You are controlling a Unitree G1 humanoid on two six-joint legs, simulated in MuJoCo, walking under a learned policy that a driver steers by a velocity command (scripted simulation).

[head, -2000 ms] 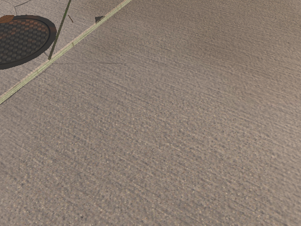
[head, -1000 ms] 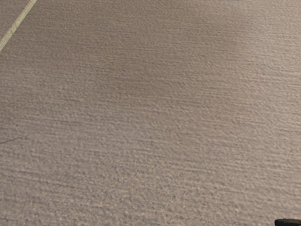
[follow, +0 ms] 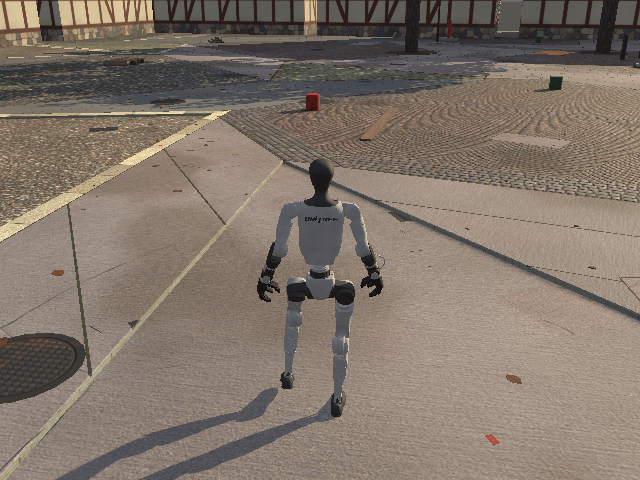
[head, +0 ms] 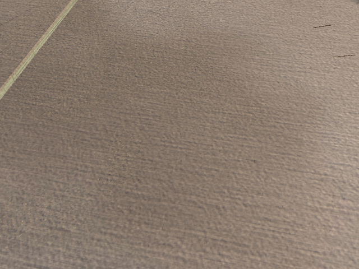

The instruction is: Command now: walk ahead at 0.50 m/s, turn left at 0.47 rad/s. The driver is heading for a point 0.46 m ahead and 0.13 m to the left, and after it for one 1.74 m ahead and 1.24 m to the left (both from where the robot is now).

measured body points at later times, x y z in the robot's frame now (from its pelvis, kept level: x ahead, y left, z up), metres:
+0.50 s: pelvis +0.26 +0.08 +0.00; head +0.30 +0.10 +0.45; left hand +0.36 +0.39 -0.10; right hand +0.43 -0.17 -0.10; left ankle +0.26 +0.15 -0.75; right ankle +0.37 -0.08 -0.67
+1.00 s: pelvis +0.41 +0.08 -0.01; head +0.45 +0.11 +0.44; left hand +0.40 +0.39 -0.11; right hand +0.69 -0.08 -0.11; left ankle +0.34 +0.20 -0.69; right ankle +0.54 +0.04 -0.75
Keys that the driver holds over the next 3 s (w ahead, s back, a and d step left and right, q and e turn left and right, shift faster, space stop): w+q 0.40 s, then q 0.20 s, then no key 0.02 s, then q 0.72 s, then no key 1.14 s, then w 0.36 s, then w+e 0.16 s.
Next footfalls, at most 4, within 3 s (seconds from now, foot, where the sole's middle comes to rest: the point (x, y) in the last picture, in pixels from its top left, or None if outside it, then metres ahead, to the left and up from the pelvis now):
0.28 left None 0.30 0.15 -0.78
0.72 right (184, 247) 0.58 0.05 -0.78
1.16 left None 0.36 0.23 -0.78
1.62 right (182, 257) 0.54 0.06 -0.78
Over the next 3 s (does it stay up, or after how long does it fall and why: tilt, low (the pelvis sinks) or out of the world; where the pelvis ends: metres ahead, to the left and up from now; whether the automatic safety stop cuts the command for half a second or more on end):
stays up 0.47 0.25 0.00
